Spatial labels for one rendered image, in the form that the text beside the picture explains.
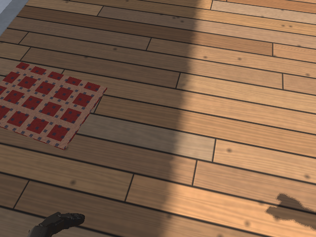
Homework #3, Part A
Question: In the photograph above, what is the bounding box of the robot left hand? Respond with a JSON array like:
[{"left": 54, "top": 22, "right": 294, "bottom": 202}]
[{"left": 27, "top": 211, "right": 85, "bottom": 237}]

